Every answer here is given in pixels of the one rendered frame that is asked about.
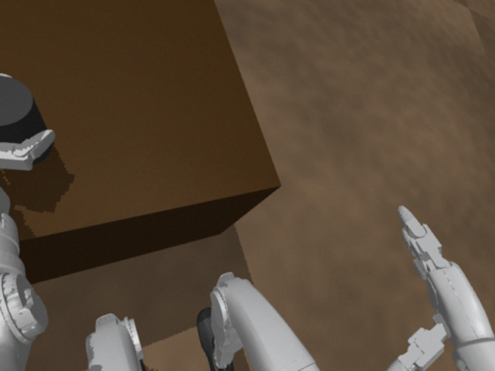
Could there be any left robot hand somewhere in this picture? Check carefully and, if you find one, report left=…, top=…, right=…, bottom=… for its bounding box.
left=0, top=73, right=55, bottom=171

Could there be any right robot hand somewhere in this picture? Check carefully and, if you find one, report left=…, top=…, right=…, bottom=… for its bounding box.
left=386, top=206, right=495, bottom=371

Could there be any can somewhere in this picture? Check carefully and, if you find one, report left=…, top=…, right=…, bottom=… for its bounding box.
left=0, top=76, right=53, bottom=165

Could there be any right robot arm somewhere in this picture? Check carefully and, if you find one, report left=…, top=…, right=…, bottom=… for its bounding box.
left=452, top=339, right=495, bottom=371

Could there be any right robot foot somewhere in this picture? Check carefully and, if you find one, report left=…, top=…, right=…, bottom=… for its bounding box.
left=196, top=308, right=234, bottom=371

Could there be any left robot arm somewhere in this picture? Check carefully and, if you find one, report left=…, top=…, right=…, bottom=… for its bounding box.
left=0, top=186, right=48, bottom=371

